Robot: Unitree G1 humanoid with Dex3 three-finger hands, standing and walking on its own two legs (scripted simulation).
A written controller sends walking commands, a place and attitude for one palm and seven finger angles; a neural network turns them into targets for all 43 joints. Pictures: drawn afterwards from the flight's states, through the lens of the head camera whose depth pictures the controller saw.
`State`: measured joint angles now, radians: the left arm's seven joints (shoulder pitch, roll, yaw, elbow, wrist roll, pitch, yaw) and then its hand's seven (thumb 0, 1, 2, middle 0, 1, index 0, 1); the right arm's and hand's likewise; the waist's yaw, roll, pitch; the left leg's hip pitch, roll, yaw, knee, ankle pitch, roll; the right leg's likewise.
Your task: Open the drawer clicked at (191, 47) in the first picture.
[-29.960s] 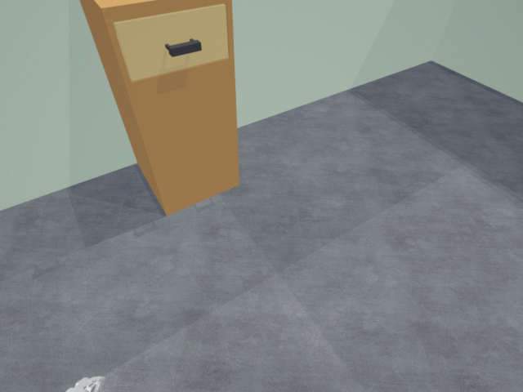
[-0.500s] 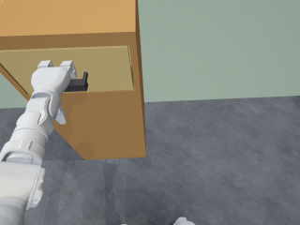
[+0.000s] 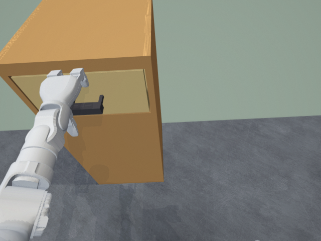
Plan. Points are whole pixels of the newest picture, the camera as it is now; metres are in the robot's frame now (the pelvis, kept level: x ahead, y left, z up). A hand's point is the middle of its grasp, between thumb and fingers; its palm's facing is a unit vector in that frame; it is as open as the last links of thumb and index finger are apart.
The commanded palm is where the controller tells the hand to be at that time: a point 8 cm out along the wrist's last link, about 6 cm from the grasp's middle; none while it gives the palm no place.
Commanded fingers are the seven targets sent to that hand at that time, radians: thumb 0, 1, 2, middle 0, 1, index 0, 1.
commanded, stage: lift the fingers back up to retry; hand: left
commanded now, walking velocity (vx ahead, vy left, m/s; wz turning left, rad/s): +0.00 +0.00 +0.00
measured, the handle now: (85, 103) +0.49 +0.24 +0.04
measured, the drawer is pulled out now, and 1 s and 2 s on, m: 0.00 0.00 0.00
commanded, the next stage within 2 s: re-aim the fingers above the handle in 0.18 s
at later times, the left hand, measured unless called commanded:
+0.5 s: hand (67, 105) +0.42 +0.25 +0.11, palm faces +0.03 +0.02 -1.00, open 13.8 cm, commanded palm +0.40 +0.25 +0.16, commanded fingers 0.00 -0.50 0.30 -0.30 -1.20 -0.30 -1.20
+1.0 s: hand (61, 107) +0.42 +0.26 +0.10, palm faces -0.01 +0.02 -1.00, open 13.8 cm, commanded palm +0.40 +0.25 +0.16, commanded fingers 0.00 -0.50 0.30 -0.30 -1.20 -0.30 -1.20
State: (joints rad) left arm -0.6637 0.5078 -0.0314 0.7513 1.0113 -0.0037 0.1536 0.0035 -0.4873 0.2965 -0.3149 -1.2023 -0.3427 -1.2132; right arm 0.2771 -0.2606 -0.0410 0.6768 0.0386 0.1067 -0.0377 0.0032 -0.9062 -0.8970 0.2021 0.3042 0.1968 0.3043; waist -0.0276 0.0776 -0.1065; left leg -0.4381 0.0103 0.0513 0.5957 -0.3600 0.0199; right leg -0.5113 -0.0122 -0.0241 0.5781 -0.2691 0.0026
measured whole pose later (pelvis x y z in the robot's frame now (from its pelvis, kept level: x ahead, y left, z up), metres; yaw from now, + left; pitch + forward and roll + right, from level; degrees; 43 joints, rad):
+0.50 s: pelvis +0.00 -0.02 +0.00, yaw +2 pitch +10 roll +0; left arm -0.67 0.53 -0.04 0.72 1.01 -0.06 0.12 0.00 -0.49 0.30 -0.32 -1.20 -0.32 -1.20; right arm 0.24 -0.27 -0.04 0.68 0.03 0.10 -0.05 0.00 -0.91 -0.90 0.20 0.30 0.20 0.30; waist 0.00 0.07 -0.08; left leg -0.41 0.01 0.02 0.57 -0.34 0.00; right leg -0.48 -0.01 -0.05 0.58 -0.27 -0.02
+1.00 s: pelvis -0.01 -0.01 +0.00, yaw +1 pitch +10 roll +0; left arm -0.69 0.57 -0.02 0.81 1.01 -0.06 0.12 0.00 -0.49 0.30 -0.32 -1.20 -0.32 -1.20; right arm 0.29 -0.28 -0.05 0.70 0.04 0.09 -0.06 0.00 -0.91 -0.90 0.20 0.30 0.20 0.30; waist -0.02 0.06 -0.08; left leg -0.42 0.01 0.04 0.57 -0.33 0.01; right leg -0.50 -0.01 -0.03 0.56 -0.25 -0.01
